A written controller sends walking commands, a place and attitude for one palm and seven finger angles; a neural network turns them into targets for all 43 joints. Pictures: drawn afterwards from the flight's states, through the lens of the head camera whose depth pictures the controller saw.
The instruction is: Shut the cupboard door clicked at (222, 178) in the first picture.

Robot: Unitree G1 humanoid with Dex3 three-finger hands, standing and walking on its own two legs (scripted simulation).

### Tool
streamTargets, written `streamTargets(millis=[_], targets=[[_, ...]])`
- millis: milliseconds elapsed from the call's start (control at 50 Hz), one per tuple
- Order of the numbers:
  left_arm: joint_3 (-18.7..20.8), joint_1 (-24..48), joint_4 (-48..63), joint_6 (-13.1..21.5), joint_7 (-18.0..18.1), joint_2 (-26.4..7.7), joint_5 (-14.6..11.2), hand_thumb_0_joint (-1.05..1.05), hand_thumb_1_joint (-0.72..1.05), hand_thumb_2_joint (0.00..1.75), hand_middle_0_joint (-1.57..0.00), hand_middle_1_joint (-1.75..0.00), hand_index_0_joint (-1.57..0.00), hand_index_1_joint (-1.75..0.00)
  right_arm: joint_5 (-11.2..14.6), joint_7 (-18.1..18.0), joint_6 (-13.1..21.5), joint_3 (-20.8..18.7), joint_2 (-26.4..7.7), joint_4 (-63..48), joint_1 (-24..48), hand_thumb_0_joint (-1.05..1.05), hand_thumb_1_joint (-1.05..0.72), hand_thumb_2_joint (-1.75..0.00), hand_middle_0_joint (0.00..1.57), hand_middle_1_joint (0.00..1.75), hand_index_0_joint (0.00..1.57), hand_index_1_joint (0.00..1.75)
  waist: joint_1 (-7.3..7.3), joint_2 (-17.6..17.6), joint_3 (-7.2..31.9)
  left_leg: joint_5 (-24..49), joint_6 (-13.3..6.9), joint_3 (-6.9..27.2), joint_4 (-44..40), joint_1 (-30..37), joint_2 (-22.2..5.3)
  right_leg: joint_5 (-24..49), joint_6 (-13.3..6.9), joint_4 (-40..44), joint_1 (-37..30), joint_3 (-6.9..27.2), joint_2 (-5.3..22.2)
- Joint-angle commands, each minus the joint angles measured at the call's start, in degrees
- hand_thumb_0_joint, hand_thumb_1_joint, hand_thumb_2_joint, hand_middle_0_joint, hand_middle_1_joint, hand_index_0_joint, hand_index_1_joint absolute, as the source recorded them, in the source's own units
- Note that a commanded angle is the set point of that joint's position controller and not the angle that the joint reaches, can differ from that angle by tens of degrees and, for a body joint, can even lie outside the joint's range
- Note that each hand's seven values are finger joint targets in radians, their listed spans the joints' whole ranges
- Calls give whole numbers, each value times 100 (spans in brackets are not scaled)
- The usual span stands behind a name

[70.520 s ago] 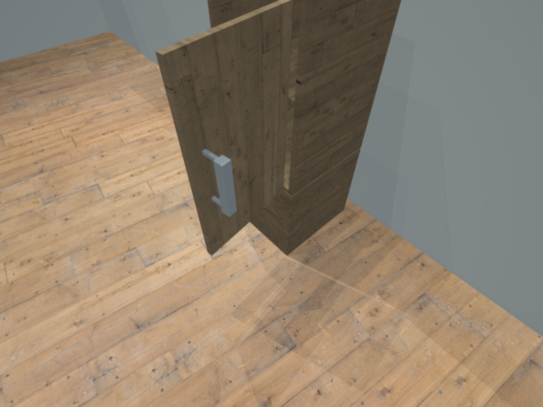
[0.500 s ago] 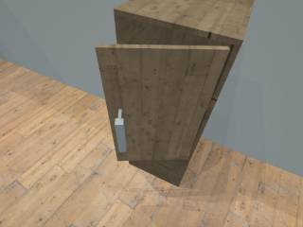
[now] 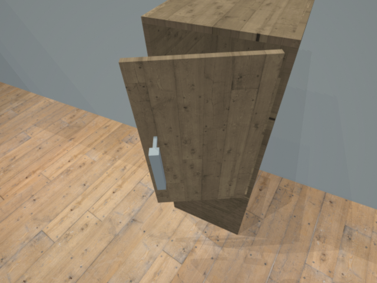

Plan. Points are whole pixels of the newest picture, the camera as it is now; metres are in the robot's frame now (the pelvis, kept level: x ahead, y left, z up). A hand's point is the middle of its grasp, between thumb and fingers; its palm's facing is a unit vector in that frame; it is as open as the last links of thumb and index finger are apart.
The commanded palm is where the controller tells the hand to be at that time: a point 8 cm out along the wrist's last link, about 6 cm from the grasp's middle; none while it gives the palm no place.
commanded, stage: look again from close up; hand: left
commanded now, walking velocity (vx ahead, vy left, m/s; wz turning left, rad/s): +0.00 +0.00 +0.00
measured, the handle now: (158, 163) +0.44 +0.12 -0.05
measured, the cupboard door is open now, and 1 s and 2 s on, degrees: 28 28 28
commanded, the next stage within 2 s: raise the hand and make a fist in 0.22 s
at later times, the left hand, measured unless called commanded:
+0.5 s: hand (122, 261) +0.18 +0.16 -0.04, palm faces +0.26 -0.95 -0.14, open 7.2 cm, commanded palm +0.09 +0.21 -0.06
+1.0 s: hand out of the picture +0.14 +0.16 -0.05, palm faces +0.00 -1.00 -0.04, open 4.9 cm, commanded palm +0.10 +0.22 -0.06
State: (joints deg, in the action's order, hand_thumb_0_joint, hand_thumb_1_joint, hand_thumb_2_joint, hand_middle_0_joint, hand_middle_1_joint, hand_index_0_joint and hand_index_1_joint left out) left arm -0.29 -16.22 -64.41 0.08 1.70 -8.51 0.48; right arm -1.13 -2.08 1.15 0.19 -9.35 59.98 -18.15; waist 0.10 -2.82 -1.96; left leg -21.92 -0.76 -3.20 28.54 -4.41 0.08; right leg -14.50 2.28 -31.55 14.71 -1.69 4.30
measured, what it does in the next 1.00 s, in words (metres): lowers itself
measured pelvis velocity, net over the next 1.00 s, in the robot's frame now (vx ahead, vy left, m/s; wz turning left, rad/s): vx -0.08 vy -0.01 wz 0.06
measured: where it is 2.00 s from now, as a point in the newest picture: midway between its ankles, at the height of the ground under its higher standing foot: outside the picture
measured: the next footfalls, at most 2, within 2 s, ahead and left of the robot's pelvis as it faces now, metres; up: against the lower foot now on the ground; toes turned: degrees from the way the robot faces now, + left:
none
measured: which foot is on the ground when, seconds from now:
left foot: down 0.00-1.00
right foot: down 0.00-1.00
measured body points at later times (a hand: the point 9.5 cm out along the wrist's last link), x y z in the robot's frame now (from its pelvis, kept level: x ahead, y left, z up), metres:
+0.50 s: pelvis -0.02 -0.03 -0.01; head -0.01 -0.05 +0.44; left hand +0.16 +0.21 -0.03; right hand +0.06 -0.28 -0.14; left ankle -0.07 +0.10 -0.73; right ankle +0.03 -0.15 -0.73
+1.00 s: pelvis -0.08 -0.01 -0.12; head -0.01 +0.00 +0.32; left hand +0.13 +0.21 -0.04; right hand +0.15 -0.19 -0.19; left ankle -0.07 +0.11 -0.73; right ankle +0.03 -0.15 -0.73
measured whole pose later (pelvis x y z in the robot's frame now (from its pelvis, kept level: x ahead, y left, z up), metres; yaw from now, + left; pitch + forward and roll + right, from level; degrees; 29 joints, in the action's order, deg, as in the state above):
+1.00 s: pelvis -0.08 -0.01 -0.12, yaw +3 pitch +15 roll -2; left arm 3.7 -18.8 6.2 26.5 -13.5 -11.3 -12.2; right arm -0.4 -2.1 13.6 3.2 -10.0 28.8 -9.4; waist 2.1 -0.6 6.2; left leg -36.3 0.7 3.3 78.8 -57.5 -0.3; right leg -24.3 0.5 -72.3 62.7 -4.8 5.2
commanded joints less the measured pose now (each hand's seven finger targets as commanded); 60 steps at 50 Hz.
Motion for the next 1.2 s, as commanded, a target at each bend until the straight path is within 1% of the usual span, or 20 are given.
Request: streamTargets(millis=[0,280,300,320,340,360,380,420,500,540,580,620,700,760,840,920,960,1020,1060,1180], targets=[[57,-154,221,93,15,-558,11,0,90,90,-20,-30,-20,-30,30,25,90,-56,-510,-180,-327,0,-90,-90,20,30,20,30,2,263,-637,1126,-122,517,-966,-1021,-548,575,-394,425,-164,261,96],[132,-85,163,132,16,-670,2,0,90,90,-20,-30,-20,-30,32,19,75,-36,-401,147,-351,0,-90,-90,20,30,20,30,16,323,-296,1141,-50,311,-911,-749,-491,1065,-442,588,-429,371,228],[200,-852,-47,231,265,-906,17,0,90,90,-20,-30,-20,-30,86,64,117,-175,-719,-173,215,0,-90,-90,20,30,20,30,324,1880,214,1714,89,73,498,-1066,-700,4276,-302,264,-959,516,484],[2347,4837,9167,1977,279,-4231,-625,0,90,90,-20,-30,-20,-30,9,-741,1293,-470,-1908,-1553,-294,0,-90,-90,20,30,20,30,-619,412,2276,3186,-9,-319,821,1009,-526,2811,-314,-339,-666,541,2],[228,317,6595,1259,306,-1071,-630,0,90,90,-22,-32,-22,-32,264,-564,1641,-56,-953,-1749,468,0,-90,-90,20,30,20,30,-16,-1125,2600,3334,-91,-111,110,-85,-8,1955,-382,-542,-604,66,-373],[308,693,6750,985,546,-855,-870,0,90,90,-24,-34,-24,-34,272,-447,1799,-104,-1083,-1569,596,0,-90,-90,20,30,20,30,162,-1597,2320,3167,123,-70,14,-221,-41,1335,-418,-169,-605,-128,-330],[-292,-703,5416,414,552,419,-918,0,90,90,-25,-36,-25,-36,364,-347,1920,-135,-787,-1440,615,0,-90,-90,20,30,20,30,-92,-464,1217,2452,143,209,-158,-938,-161,1005,-309,-39,-273,-282,-201],[356,361,6071,971,524,-342,-864,0,90,90,-29,-40,-29,-40,279,-294,2093,-373,-1098,-1911,483,0,-90,-90,20,30,20,30,-315,531,179,1221,52,327,209,-1797,-22,174,-205,16,608,-236,-194],[1190,-1645,4354,2446,-348,-240,-1186,0,90,90,-36,-48,-36,-48,84,-9,2149,-528,-956,-2537,722,0,-90,-90,20,30,20,30,311,2397,-14,227,154,285,1367,-3627,212,-1464,-182,-508,1402,156,-52],[1455,-1979,4585,3418,-1043,-280,-1495,0,90,90,-40,-52,-40,-52,59,173,2093,-595,-994,-2836,888,0,-90,-90,20,30,20,30,500,2265,748,189,223,220,2005,-4174,282,-857,-230,-1114,1195,457,38],[1698,-1906,4604,4087,-1685,-570,-1595,0,90,90,-44,-56,-44,-56,100,325,1972,-629,-1049,-3123,1003,0,-90,-90,20,30,20,30,562,1126,1244,194,245,152,2554,-4567,328,-349,-382,-1743,1305,663,140],[1540,-1562,5093,4086,-1900,-652,-1531,0,90,90,-47,-60,-47,-60,134,355,1883,-630,-1041,-3476,1237,0,-90,-90,20,30,20,30,579,259,1475,-89,150,-12,2831,-4808,406,-947,-447,-1863,1761,804,100],[1190,-233,7148,3919,-1742,-835,-1623,0,90,90,-55,-68,-55,-68,101,208,1883,-577,-1142,-4081,1098,0,-90,-90,20,30,20,30,204,-298,2067,-413,-8,115,3184,-4797,274,-1881,-413,-2196,2540,669,-82],[942,884,8928,4270,-1402,-938,-1583,0,90,90,-60,-74,-60,-74,20,15,1886,-472,-1180,-4061,895,0,-90,-90,20,30,20,30,-227,-313,2540,-389,-78,364,3494,-4642,160,-1591,-400,-2694,3006,398,-251],[355,369,8750,4058,-1368,-590,-1367,0,90,90,-68,-82,-68,-82,28,-85,1828,-388,-1251,-3903,685,0,-90,-90,20,30,20,30,-380,-247,2306,-534,-53,578,3518,-4805,72,-1342,-398,-3045,3475,-1,-356],[457,-582,7657,2745,-1527,-693,-1224,0,90,90,-75,-90,-75,-90,163,-150,1595,-323,-1245,-4006,704,0,-90,-90,20,30,20,30,-201,200,2019,-1008,7,673,3179,-5227,123,-1701,-324,-2849,3296,-135,-323],[804,-1192,7177,1951,-1551,-826,-1228,0,90,90,-79,-94,-79,-94,276,-169,1403,-315,-1198,-4184,882,0,-90,-90,20,30,20,30,136,409,2074,-1104,24,642,2894,-5297,161,-1928,-329,-2691,2942,-119,-324],[1162,-953,8040,1482,-1256,-930,-1437,0,90,90,-84,-100,-84,-100,284,-167,1304,-263,-1088,-4452,1047,0,-90,-90,20,30,20,30,342,357,2450,-920,70,652,2640,-5065,198,-1748,-312,-2704,2576,-209,-286],[1469,-982,8433,1674,-871,-1011,-1523,0,90,90,-88,-104,-88,-104,206,-181,1318,-217,-984,-4446,1089,0,-90,-90,20,30,20,30,472,386,2570,-537,83,675,2651,-4950,162,-1475,-356,-2813,2457,-290,-340],[702,-531,8440,3065,-540,-586,-1214,0,90,90,-99,-116,-99,-116,2,-62,1521,-208,-1057,-4064,683,0,-90,-90,20,30,20,30,-56,137,1930,-453,123,689,2999,-5024,86,-1381,-403,-3036,3364,-343,-325]])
